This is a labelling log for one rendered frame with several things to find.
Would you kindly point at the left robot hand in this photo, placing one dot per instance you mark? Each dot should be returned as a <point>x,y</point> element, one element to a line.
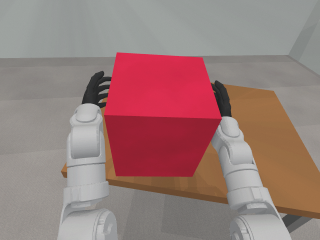
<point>91,95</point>

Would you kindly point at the robot right upper arm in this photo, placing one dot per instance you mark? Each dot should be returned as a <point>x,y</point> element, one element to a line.
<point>257,227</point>

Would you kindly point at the right robot hand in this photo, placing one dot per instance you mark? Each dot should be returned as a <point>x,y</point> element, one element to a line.
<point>222,99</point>

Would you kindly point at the right robot forearm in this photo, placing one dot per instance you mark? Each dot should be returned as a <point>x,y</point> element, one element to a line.
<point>246,193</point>

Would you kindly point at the carton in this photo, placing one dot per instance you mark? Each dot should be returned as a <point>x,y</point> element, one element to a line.
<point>161,114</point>

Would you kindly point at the robot left upper arm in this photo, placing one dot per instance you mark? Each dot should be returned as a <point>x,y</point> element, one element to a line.
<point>93,224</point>

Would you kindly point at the left robot forearm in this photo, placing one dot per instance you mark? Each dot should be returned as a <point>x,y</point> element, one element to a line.
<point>85,158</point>

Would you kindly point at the table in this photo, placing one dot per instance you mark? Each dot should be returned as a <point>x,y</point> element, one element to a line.
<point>284,164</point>

